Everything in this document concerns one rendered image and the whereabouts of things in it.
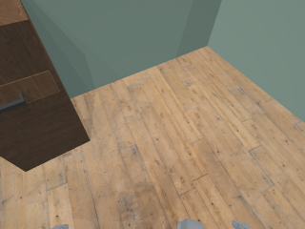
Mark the cabinet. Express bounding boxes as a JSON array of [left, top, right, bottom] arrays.
[[0, 0, 91, 172]]

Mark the drawer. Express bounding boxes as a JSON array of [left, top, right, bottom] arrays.
[[0, 70, 59, 106]]

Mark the right robot thigh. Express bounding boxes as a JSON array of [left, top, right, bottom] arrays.
[[176, 219, 205, 229]]

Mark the robot right hand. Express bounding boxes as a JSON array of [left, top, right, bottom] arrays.
[[232, 219, 252, 229]]

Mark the handle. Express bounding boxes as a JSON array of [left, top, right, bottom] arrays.
[[0, 93, 27, 114]]

